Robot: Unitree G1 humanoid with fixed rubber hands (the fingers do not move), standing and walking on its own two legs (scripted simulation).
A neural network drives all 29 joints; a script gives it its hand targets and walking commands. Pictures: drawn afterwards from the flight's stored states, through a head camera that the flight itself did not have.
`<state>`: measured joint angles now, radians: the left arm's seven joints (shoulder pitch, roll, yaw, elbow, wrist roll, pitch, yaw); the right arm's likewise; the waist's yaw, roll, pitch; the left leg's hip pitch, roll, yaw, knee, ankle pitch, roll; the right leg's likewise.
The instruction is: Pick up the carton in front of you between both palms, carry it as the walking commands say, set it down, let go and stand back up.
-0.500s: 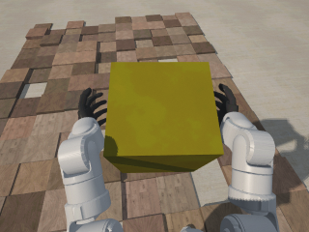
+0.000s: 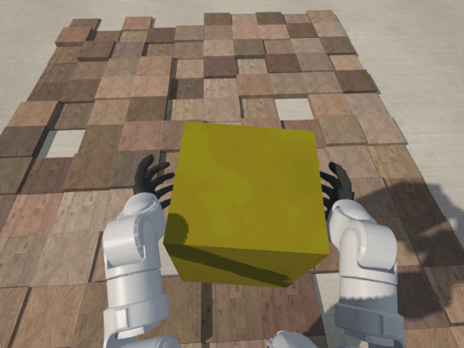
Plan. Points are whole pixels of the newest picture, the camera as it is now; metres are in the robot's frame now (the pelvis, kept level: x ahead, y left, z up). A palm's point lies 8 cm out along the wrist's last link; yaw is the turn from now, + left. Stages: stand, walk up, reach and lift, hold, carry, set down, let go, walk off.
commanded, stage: carry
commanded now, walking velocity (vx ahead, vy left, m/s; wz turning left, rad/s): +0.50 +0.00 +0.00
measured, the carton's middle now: (241, 214) +0.35 -0.02 +0.01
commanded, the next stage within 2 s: none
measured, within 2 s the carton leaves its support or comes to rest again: neither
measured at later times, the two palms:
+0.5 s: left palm (149, 65) +0.73 +0.16 +0.08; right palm (276, 61) +0.74 -0.15 +0.06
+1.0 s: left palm out of the picture +1.15 +0.13 +0.06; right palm out of the picture +1.13 -0.18 +0.06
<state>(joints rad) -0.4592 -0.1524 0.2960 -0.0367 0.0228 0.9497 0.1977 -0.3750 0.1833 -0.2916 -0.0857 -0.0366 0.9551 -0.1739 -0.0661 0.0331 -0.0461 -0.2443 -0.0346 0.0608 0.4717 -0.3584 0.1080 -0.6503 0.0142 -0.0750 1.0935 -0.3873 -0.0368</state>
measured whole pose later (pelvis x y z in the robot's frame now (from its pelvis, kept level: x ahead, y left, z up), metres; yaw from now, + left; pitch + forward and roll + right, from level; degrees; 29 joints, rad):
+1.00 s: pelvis +0.80 -0.01 -0.04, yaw -4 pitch +7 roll -2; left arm -0.48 -0.13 0.23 -0.10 0.05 1.02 0.22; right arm -0.42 0.09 -0.24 -0.14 0.06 1.03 -0.21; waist 0.04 0.01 -0.05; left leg -0.42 0.03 -0.06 1.35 -0.55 0.01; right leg -0.55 0.02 -0.12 0.67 -0.41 -0.06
